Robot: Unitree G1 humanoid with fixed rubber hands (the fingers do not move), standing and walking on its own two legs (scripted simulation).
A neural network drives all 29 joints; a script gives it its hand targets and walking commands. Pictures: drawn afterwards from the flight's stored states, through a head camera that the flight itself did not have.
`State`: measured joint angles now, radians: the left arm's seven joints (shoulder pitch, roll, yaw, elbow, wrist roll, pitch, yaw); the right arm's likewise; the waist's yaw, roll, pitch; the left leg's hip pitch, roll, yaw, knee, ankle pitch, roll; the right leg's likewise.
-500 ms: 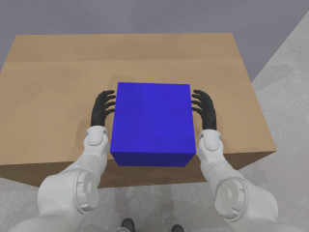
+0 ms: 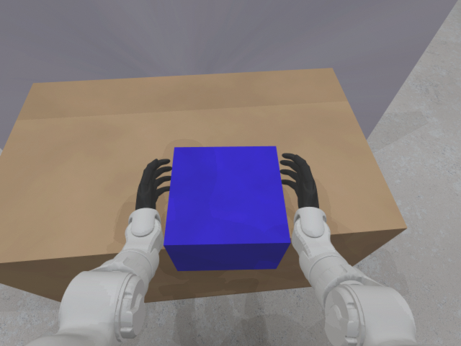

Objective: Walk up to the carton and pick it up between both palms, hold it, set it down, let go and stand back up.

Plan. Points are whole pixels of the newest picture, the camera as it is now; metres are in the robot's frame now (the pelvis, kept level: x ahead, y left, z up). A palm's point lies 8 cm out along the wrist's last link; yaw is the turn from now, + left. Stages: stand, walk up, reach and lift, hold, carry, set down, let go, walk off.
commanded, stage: reach and lift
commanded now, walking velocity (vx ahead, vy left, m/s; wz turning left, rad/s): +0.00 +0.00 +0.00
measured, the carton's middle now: (226, 209) +0.39 +0.02 -0.05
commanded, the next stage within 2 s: hold in 1.96 s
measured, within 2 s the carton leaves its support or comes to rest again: leaves its support in 0.06 s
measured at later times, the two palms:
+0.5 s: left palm (134, 175) +0.38 +0.16 +0.09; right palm (324, 169) +0.38 -0.13 +0.11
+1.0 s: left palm (138, 150) +0.39 +0.15 +0.14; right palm (347, 142) +0.39 -0.15 +0.16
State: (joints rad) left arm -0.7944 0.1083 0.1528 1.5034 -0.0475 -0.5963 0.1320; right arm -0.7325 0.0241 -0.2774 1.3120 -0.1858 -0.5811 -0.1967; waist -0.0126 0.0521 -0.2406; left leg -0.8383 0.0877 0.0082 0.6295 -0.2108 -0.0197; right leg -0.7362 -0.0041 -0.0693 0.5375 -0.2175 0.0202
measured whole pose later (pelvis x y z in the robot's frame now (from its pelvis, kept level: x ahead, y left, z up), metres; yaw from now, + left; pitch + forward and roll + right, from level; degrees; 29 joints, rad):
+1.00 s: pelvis +0.01 -0.01 +0.03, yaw +1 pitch +1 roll -1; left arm -0.62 0.05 0.16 0.71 0.08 0.22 0.14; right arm -0.65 -0.06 -0.02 0.73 0.20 0.13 -0.21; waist -0.05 0.00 -0.09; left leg -0.22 0.05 0.00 0.35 -0.14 -0.03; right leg -0.14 -0.01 -0.03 0.28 -0.16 0.02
